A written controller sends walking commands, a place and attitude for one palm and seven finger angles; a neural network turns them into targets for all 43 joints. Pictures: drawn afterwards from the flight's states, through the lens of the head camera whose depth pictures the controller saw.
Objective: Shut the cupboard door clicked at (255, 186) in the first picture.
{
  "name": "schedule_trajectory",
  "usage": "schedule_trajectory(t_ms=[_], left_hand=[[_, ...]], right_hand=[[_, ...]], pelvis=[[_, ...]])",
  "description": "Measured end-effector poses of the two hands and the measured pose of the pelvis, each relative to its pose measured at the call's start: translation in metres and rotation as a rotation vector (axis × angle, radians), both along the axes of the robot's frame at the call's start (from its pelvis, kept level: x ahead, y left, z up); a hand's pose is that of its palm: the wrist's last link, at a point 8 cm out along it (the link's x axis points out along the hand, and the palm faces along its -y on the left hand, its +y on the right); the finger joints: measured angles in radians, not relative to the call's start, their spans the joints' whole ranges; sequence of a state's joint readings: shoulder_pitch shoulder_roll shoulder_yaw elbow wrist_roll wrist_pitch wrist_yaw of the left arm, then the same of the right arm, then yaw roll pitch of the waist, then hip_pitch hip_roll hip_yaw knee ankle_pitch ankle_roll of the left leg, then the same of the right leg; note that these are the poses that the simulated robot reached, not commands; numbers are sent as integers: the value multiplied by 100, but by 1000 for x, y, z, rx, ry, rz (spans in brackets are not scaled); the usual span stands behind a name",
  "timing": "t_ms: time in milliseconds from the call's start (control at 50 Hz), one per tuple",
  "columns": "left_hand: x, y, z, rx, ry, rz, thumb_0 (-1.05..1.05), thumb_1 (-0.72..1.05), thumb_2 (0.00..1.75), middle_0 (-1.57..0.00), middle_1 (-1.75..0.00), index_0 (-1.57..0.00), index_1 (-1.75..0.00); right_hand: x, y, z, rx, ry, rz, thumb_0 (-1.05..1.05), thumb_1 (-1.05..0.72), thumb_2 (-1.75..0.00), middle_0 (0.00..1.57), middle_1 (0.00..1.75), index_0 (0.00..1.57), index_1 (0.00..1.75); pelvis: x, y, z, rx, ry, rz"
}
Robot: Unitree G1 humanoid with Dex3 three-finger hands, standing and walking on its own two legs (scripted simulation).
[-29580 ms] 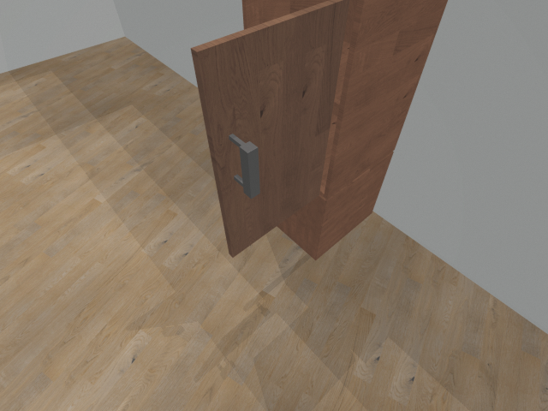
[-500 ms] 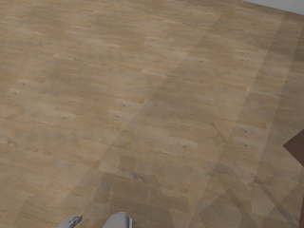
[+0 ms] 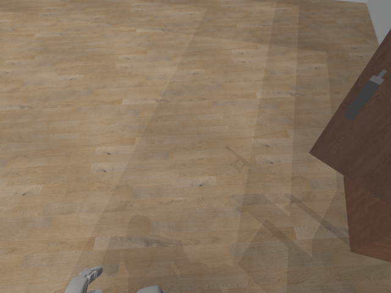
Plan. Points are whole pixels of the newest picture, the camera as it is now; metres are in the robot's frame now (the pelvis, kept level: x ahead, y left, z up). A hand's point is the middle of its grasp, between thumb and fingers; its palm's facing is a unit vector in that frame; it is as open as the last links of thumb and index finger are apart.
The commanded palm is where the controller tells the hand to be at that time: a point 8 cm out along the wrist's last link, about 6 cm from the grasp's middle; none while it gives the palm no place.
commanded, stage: turn to face it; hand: left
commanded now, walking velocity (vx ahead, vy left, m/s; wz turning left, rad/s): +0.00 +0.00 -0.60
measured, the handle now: (365, 95) +0.59 -0.42 +0.03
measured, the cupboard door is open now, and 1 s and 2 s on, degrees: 60 60 60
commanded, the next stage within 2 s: take the last steps up to it in 1.20 s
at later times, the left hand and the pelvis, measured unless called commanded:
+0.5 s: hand (115, 268) +0.18 +0.21 -0.15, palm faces -0.25 -0.95 -0.20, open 7.4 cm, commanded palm none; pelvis +0.04 +0.03 +0.02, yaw -17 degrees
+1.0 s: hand (159, 242) +0.24 +0.11 -0.15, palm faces -0.52 -0.83 -0.22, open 7.4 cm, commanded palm none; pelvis +0.06 -0.01 +0.01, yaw -32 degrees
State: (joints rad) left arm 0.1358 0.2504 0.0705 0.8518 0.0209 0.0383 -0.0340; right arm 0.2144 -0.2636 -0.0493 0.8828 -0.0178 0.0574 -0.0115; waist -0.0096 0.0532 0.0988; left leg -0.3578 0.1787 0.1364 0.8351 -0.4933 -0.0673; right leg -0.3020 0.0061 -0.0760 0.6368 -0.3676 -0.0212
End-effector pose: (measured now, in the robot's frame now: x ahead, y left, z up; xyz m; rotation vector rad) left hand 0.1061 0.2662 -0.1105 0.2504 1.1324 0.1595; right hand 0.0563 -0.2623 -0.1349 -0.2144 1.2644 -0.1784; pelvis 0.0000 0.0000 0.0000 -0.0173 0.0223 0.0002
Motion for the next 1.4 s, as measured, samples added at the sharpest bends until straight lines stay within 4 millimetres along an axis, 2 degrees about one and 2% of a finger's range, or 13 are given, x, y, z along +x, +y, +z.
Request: schedule_trajectory(t_ms=[80,180,340,440,540,700,760,820,920,1040,1120,1260,1400], left_hand=[[3,-13,5,7,28,-28,1,91,90,-20,-29,-20,-30],[6,-21,2,-19,79,-67,1,91,90,-20,-30,-20,-30],[30,-6,-24,-67,125,-120,1,90,90,-20,-30,-20,-30],[62,-1,-20,-69,128,-190,1,91,90,-20,-29,-20,-30],[99,-13,-8,-64,96,-273,1,91,90,-20,-29,-20,-30],[158,-72,4,-27,-9,-449,1,91,90,-20,-29,-20,-30],[166,-93,4,-7,-52,-495,1,91,90,-20,-29,-20,-30],[163,-104,8,1,-31,-517,1,91,90,-20,-29,-20,-30],[157,-112,5,-16,29,-541,1,91,90,-20,-30,-20,-30],[161,-104,-16,-52,91,-544,1,90,90,-20,-30,-20,-30],[170,-98,-26,-53,131,-555,1,91,90,-20,-30,-20,-30],[185,-108,-11,-42,141,-604,1,91,90,-20,-29,-20,-30],[192,-143,-6,-19,91,-684,1,91,90,-20,-29,-20,-30]], right_hand=[[4,-11,7,-17,-3,-49,0,-90,-90,21,30,20,30],[19,-10,24,-23,-64,-80,0,-91,-90,20,30,20,30],[38,11,36,-69,-150,-125,0,-90,-90,20,30,20,30],[17,25,46,-80,-122,-163,0,-90,-90,21,30,20,30],[-20,28,46,-66,-62,-256,0,-90,-90,21,30,21,30],[-94,12,17,-17,33,-437,0,-90,-90,21,30,21,30],[-113,0,2,-10,68,-494,0,-90,-90,21,30,21,30],[-114,-7,5,-16,69,-531,0,-90,-90,20,30,20,30],[-95,-9,19,-22,6,-549,0,-91,-90,20,30,20,30],[-63,0,28,-54,-69,-561,0,-91,-90,20,30,20,30],[-55,14,33,-72,-88,-566,0,-90,-90,20,30,20,30],[-75,38,36,-30,-32,-631,0,-90,-90,21,30,21,30],[-123,44,11,36,29,-747,0,-90,-90,21,30,21,30]], pelvis=[[4,-2,8,9,1,-46],[12,-1,15,19,11,-99],[31,22,7,1,27,-198],[36,28,15,-14,15,-265],[40,26,22,-31,10,-330],[41,2,9,-13,-2,-430],[40,-7,0,-6,-2,-460],[43,-9,6,0,2,-487],[50,-12,15,18,9,-531],[69,-3,10,3,12,-582],[78,1,8,-2,8,-623],[81,0,21,-21,5,-674],[73,-19,12,1,-12,-722]])
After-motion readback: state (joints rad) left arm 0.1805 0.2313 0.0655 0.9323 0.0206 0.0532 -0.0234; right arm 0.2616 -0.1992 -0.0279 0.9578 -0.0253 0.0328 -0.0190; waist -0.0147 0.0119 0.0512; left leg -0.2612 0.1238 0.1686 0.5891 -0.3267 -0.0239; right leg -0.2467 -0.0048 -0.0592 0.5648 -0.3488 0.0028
